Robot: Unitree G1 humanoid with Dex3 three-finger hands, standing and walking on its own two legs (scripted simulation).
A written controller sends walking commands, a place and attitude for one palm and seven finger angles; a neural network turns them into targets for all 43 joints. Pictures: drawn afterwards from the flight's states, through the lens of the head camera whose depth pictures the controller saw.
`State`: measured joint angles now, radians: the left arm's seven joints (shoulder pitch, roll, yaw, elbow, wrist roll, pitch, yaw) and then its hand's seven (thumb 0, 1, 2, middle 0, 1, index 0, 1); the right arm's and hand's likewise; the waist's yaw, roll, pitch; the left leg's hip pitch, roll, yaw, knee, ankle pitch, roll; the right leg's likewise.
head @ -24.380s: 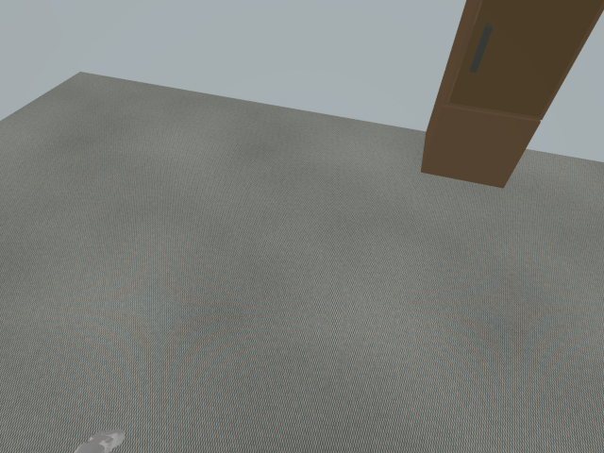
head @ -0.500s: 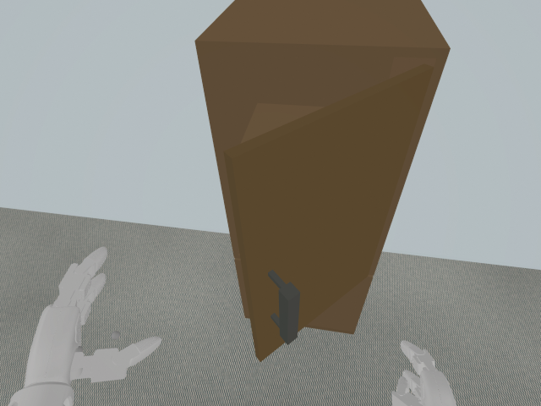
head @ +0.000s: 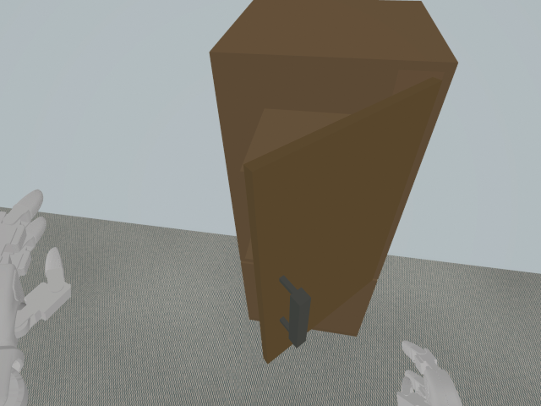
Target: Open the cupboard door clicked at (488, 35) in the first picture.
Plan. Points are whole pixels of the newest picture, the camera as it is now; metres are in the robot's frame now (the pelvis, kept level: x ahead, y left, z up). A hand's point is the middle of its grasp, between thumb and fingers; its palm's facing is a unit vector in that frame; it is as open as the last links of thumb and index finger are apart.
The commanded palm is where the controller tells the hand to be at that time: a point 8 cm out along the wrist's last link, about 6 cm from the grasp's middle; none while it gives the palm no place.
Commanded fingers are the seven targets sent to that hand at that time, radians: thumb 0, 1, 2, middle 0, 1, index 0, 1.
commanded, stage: draw the hand back to the body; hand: left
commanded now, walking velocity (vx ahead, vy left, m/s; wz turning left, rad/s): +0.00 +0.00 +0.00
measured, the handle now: (291, 311) +0.32 +0.01 -0.09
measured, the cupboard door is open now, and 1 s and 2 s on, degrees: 47 47 47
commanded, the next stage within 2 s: step back with the hand held close in 0.20 s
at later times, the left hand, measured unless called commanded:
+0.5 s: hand (92, 299) +0.18 +0.22 +0.16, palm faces +0.42 -0.79 -0.45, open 7.4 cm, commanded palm +0.13 +0.26 +0.18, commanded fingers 0.00 0.90 0.90 -0.20 -0.30 -0.20 -0.30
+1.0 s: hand (56, 350) +0.13 +0.23 +0.16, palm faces +0.38 -0.80 -0.47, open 7.4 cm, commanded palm +0.07 +0.27 +0.18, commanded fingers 0.00 0.90 0.90 -0.20 -0.30 -0.20 -0.30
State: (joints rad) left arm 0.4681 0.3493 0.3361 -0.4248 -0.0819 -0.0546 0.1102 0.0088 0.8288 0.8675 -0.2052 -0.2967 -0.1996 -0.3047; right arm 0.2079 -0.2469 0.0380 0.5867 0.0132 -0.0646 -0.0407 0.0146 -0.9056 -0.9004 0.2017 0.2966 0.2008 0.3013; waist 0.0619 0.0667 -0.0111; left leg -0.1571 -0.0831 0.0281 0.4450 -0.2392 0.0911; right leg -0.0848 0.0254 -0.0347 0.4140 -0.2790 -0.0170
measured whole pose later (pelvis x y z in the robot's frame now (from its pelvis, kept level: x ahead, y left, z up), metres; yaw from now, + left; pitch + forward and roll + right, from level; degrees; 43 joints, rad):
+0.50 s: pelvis -0.01 -0.04 +0.00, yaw +0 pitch -2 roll -1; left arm 0.50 0.36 0.36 -0.39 -0.07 -0.12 0.11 0.01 0.89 0.90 -0.21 -0.30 -0.21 -0.31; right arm 0.18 -0.25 0.02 0.60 0.01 -0.04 -0.06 0.01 -0.91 -0.90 0.20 0.30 0.20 0.30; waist 0.03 0.07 0.00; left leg -0.20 -0.04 0.00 0.46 -0.22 0.05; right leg -0.11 0.07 -0.06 0.39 -0.25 -0.07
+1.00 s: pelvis -0.07 -0.03 +0.00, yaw +0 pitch -1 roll -2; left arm 0.58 0.43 0.38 -0.51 -0.06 -0.16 0.16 0.01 0.89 0.90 -0.22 -0.30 -0.21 -0.31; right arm 0.20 -0.24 -0.01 0.57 0.02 0.02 -0.08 0.01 -0.91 -0.90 0.20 0.30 0.20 0.30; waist -0.01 0.03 0.00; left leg -0.35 -0.02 0.00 0.52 -0.16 0.05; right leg -0.25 0.08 -0.07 0.43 -0.18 -0.05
